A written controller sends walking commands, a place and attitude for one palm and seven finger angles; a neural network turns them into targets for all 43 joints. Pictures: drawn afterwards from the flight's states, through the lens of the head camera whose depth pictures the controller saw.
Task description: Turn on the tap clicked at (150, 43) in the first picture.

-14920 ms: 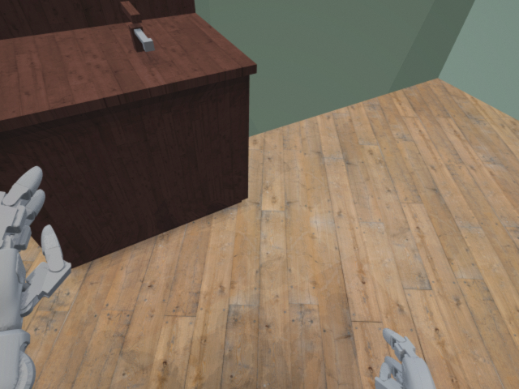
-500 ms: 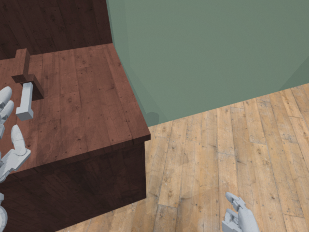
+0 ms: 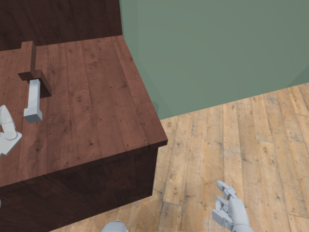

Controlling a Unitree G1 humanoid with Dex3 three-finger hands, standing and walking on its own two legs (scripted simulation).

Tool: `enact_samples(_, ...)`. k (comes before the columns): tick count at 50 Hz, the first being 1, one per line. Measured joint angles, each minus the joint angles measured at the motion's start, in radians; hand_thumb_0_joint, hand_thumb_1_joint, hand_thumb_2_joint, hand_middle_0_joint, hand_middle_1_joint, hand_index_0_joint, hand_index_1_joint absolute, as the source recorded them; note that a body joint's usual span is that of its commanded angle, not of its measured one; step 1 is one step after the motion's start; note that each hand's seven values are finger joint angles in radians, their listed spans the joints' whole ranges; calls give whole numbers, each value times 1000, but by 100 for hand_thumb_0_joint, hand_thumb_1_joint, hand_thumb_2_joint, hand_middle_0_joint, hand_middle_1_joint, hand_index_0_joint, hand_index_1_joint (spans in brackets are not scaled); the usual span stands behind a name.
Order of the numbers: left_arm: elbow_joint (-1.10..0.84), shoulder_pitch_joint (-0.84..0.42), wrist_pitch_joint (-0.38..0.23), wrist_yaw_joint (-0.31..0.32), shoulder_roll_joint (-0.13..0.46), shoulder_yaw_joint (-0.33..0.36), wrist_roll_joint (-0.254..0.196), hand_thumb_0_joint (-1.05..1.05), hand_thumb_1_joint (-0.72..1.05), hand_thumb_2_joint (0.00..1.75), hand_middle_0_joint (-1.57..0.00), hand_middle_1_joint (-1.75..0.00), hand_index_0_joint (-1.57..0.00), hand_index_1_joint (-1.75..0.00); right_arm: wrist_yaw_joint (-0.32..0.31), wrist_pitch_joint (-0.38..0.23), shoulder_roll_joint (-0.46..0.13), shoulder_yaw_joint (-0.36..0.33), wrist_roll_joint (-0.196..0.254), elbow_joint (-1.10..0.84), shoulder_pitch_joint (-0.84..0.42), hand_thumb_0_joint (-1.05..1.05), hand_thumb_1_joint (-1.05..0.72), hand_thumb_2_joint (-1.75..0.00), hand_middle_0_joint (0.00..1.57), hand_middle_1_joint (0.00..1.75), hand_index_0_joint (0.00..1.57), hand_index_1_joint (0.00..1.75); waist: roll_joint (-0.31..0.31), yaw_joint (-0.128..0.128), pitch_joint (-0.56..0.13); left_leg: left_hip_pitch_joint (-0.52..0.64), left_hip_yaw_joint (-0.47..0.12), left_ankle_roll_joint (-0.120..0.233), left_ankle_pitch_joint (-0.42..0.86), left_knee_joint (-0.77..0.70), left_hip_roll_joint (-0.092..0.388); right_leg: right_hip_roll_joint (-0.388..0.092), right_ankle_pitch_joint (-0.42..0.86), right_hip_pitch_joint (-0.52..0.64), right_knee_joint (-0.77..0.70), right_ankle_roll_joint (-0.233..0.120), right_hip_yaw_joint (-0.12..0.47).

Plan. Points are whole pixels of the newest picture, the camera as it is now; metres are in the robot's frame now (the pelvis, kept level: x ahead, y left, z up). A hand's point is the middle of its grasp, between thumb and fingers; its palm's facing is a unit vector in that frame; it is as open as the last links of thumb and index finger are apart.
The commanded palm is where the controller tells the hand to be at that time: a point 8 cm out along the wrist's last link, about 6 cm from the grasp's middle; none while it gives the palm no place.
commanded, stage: come to a stop and stand still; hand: left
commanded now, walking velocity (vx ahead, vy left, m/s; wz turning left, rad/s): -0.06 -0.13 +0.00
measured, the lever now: (33, 114) +0.35 +0.32 +0.10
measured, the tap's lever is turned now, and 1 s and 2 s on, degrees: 0 0 0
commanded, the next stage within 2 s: look again from close up in 1.32 s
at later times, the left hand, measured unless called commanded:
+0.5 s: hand (13, 136) +0.23 +0.26 +0.19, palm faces +0.36 -0.86 -0.35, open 7.4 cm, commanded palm +0.18 +0.30 +0.20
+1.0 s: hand out of the picture +0.22 +0.32 +0.20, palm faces +0.45 -0.83 -0.33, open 7.4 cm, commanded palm +0.15 +0.33 +0.20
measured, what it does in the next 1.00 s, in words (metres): shifts its weight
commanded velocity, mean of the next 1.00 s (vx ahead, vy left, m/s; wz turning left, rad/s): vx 0.00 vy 0.00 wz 0.00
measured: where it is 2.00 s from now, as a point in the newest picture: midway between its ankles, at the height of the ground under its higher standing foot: outside the picture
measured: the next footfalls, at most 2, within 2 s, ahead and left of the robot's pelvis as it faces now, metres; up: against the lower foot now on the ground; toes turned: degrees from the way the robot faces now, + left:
none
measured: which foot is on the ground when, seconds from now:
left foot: down 0.00-1.00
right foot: down 0.00-1.00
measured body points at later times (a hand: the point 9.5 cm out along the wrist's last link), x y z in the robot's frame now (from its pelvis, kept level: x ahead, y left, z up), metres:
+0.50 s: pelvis +0.02 +0.02 +0.02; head +0.02 +0.04 +0.47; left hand +0.21 +0.30 +0.21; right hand +0.20 -0.20 -0.04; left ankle +0.03 +0.14 -0.72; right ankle +0.00 -0.09 -0.72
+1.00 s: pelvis -0.01 +0.05 +0.02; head +0.01 +0.09 +0.47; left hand +0.19 +0.36 +0.21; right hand +0.15 -0.18 -0.04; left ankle +0.03 +0.14 -0.72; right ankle +0.00 -0.09 -0.72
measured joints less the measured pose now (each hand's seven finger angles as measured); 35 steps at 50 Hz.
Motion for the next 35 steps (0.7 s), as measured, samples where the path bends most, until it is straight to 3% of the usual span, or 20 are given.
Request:
enact_samples(2, -24, 46, 3, -7, -28, -20, 3, 2, 89, 90, -21, -30, -21, -30, 14, -3, -3, 15, -2, -7, 5, 1, -90, -90, 20, 29, 20, 30, 56, -8, -8, -6, -22, 5, -15, 18, 28, 33, 48, 26, -52, -37, -23)
enact_samples(4, -53, 104, 8, -17, -47, -48, -3, 2, 89, 90, -21, -30, -21, -30, 22, 0, -7, 21, -5, 0, 22, 1, -90, -90, 20, 29, 20, 30, 79, -2, -37, -17, -30, 16, -64, 64, 20, 41, 63, 40, -92, -48, -22)
enact_samples(6, -66, 148, 11, -20, -61, -70, -7, 2, 89, 90, -21, -30, -21, -30, 19, 6, -17, 25, -5, 16, 38, 1, -90, -90, 20, 30, 20, 30, 80, 13, -67, -16, -17, 22, -98, 116, -1, 38, 75, 53, -131, -45, -8)
enact_samples(8, -51, 165, 12, -18, -63, -77, -7, 2, 89, 90, -22, -30, -21, -30, 6, 14, -32, 28, -7, 29, 54, 1, -90, -90, 20, 30, 20, 30, 81, 19, -93, 19, -2, 29, -68, 63, -14, 35, 84, 62, -158, -36, -5)
enact_samples(13, 72, 77, 55, -3, -53, -62, -6, 1, 89, 90, -22, -30, -21, -30, -31, 37, -49, 16, -3, 60, 53, 1, -90, -90, 20, 30, 20, 30, 48, 37, -100, 95, 9, 63, -67, -64, -37, 14, 87, 79, -168, -18, -3)
enact_samples(17, 84, 29, 87, 10, -78, -74, 1, 2, 89, 90, -21, -30, -21, -30, -37, 25, -58, 17, -7, 39, 38, 1, -90, -90, 20, 29, 20, 30, 35, 30, -88, 110, 9, 64, -41, -98, -38, 14, 107, 101, -215, -12, -2)
enact_samples(21, 17, 51, 78, 7, -91, -120, 7, 2, 89, 90, -21, -30, -21, -30, -33, 15, -65, 14, -8, 14, 20, 1, -90, -90, 20, 29, 20, 30, 44, 10, -93, 110, 3, 62, -25, -118, -28, 26, 144, 117, -270, -14, -7)
enact_samples(25, -10, 109, 56, -1, -62, -121, 1, 2, 89, 90, -21, -30, -21, -30, -38, 25, -67, 10, -9, -4, 15, 1, -90, -90, 20, 29, 20, 30, 55, -4, -116, 111, 7, 61, -13, -137, -23, 31, 165, 122, -301, -14, -3)
enact_samples(27, 59, -13, 32, -49, 29, -73, 50, 2, 88, 90, -22, -30, -21, -30, -43, 0, -70, -8, -16, -15, 43, 1, -90, -90, 20, 29, 20, 30, 56, 38, -108, 89, 1, 61, -8, -126, -18, 36, 172, 106, -299, -16, -9)
enact_samples(30, 206, -139, -10, -45, 87, 24, 14, 2, 88, 90, -22, -30, -22, -30, -23, -4, -75, -2, -5, 5, 28, 1, -90, -90, 20, 29, 20, 30, 52, 56, -88, 88, 15, 60, 15, -144, -15, 38, 192, 90, -301, -20, 5)
enact_samples(32, 236, -132, 7, -30, 49, 36, -10, 2, 89, 90, -22, -30, -21, -30, -4, -7, -87, -7, 4, -3, 32, 1, -90, -90, 20, 29, 20, 30, 66, 47, -84, 93, 30, 66, 24, -154, -19, 33, 199, 86, -297, -13, 19)
enact_samples(35, 195, -34, 27, -26, -45, -47, -16, 2, 90, 90, -21, -30, -20, -30, 12, -11, -104, -16, 11, -12, 54, 1, -90, -90, 20, 29, 20, 30, 89, 33, -90, 101, 46, 79, 26, -157, -27, 24, 201, 87, -293, 1, 34)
